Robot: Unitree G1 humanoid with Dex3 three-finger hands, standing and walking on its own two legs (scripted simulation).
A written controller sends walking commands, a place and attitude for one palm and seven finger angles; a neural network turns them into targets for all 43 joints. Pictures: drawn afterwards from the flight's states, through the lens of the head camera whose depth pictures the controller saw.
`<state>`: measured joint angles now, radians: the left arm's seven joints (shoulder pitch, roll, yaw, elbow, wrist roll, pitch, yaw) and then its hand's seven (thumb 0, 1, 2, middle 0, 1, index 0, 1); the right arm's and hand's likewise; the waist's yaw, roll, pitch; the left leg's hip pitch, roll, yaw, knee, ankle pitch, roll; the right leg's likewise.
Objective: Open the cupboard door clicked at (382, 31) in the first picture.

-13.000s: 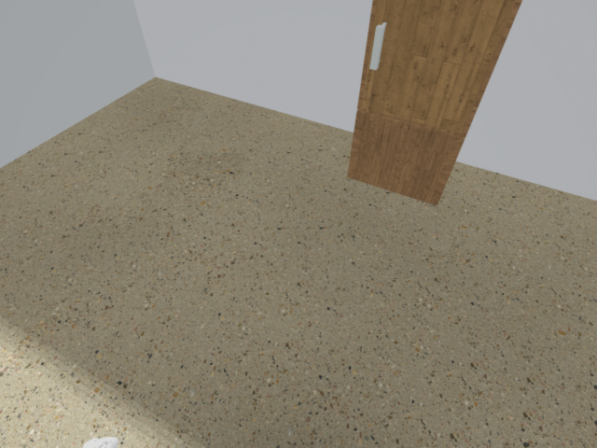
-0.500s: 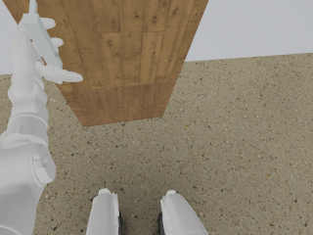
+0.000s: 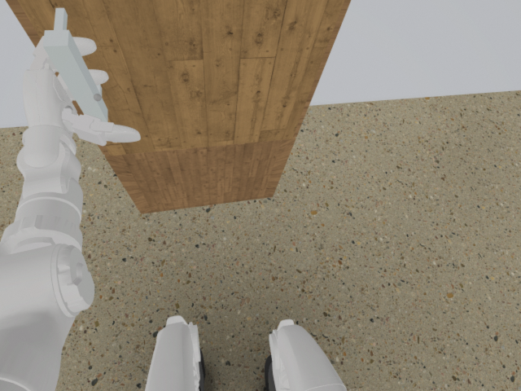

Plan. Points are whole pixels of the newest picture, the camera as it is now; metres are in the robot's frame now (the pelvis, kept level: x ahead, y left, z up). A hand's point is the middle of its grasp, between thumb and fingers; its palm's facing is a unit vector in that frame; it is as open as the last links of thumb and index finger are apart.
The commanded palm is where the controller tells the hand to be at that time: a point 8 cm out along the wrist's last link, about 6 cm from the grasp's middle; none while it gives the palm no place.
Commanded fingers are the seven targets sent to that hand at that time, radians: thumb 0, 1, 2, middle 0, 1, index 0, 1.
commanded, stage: close the thumb around the handle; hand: left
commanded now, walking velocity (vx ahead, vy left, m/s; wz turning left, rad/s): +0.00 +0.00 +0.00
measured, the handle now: (81, 70) +0.58 +0.22 +0.06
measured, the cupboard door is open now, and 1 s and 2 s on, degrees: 0 3 40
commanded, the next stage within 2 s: pull the door open along its arc in 0.64 s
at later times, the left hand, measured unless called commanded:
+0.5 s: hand (96, 98) +0.53 +0.20 +0.06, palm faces +0.11 -0.99 -0.01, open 6.5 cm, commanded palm +0.51 +0.22 +0.06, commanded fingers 0.00 0.90 0.90 -0.40 -1.35 -0.40 -1.35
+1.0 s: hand (100, 109) +0.51 +0.19 +0.06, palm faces +0.12 -0.99 -0.01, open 6.1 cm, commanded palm +0.45 +0.22 +0.06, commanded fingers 0.00 0.90 0.90 -0.40 -1.35 -0.40 -1.35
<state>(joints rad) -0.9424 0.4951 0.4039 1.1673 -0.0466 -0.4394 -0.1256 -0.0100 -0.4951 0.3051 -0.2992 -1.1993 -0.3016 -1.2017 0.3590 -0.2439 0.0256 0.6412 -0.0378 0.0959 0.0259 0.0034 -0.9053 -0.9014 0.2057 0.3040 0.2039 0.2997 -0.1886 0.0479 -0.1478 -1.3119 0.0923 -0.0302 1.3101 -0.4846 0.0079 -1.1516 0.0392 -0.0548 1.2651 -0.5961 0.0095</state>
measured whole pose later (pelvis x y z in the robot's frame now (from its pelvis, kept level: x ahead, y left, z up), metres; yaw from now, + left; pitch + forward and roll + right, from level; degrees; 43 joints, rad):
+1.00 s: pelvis +0.00 +0.00 +0.01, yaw +0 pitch +26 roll -4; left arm -0.81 0.42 0.39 1.05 -0.09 -0.45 -0.10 0.01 0.67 0.76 -0.35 -1.35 -0.34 -1.35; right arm 0.36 -0.24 0.01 0.63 -0.03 0.11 0.03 0.00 -0.91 -0.90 0.21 0.30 0.20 0.30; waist -0.17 0.05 -0.15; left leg -1.26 0.09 -0.01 1.28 -0.48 0.01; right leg -1.12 0.04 -0.04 1.24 -0.59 0.01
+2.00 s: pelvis +0.02 -0.05 +0.03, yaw +6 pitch +18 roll +0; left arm 0.09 -0.10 -0.24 0.28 0.12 -0.41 0.58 0.01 0.61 0.72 -0.34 -1.33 -0.35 -1.34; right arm 0.17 -0.17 0.00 0.59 -0.09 -0.03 0.02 0.01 -0.91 -0.90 0.20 0.30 0.20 0.30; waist -0.01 0.03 -0.20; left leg -1.00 0.04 -0.05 1.15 -0.46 -0.06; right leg -0.86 0.00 -0.08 1.20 -0.64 -0.06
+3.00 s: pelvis +0.00 -0.03 +0.02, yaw +6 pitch +18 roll -1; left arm 0.06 0.02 -0.25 0.26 0.05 -0.44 0.25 -0.01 -0.50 0.30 -0.26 -0.44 -0.21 -0.48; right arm 0.18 -0.19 0.00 0.54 -0.05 -0.02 0.03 0.01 -0.90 -0.90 0.20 0.30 0.20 0.30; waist -0.01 0.04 -0.19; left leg -1.06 0.03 -0.05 1.21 -0.46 -0.03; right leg -0.91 -0.01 -0.08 1.25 -0.64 -0.03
